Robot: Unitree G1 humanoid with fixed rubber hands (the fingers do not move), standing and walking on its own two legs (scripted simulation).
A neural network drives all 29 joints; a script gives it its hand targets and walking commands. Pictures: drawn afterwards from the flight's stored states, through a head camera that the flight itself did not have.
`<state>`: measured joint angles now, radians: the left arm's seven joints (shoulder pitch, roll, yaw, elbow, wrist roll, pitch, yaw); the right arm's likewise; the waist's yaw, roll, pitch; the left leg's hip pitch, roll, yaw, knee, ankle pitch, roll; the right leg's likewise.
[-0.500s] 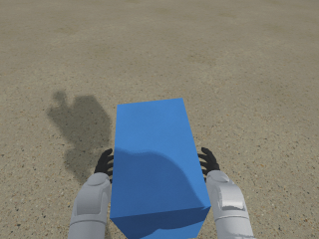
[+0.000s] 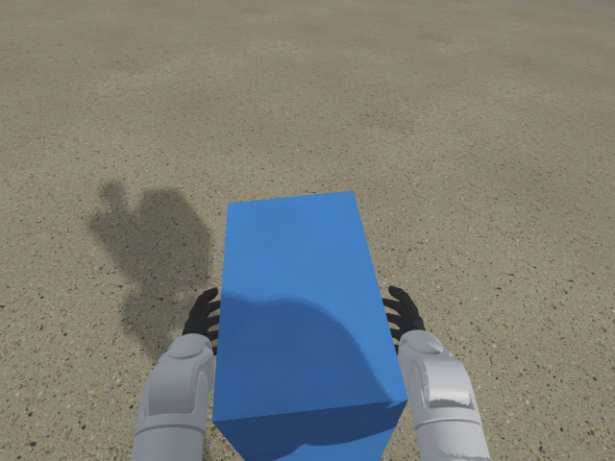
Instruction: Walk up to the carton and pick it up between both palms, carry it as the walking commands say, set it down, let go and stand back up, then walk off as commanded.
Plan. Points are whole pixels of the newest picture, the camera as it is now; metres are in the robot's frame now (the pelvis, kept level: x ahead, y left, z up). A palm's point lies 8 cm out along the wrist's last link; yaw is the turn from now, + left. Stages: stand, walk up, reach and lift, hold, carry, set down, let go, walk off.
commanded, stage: carry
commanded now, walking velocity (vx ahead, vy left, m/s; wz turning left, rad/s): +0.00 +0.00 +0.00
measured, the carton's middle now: (304, 334) +0.33 +0.00 -0.01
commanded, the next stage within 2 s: hold in 0.24 s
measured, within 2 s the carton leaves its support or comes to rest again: neither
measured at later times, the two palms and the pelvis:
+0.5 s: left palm (206, 349) +0.27 +0.13 +0.05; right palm (431, 354) +0.26 -0.15 +0.06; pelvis +0.01 +0.00 +0.01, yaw +2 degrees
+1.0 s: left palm (208, 359) +0.27 +0.12 +0.04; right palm (433, 365) +0.25 -0.16 +0.04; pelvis -0.04 -0.01 +0.01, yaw +0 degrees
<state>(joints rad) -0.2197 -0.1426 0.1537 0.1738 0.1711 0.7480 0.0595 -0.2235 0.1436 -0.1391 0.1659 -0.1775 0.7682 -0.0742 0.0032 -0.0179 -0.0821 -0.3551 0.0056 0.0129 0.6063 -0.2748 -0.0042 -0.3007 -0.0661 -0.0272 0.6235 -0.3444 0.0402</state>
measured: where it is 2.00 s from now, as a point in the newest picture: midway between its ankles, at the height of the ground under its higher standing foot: outside the picture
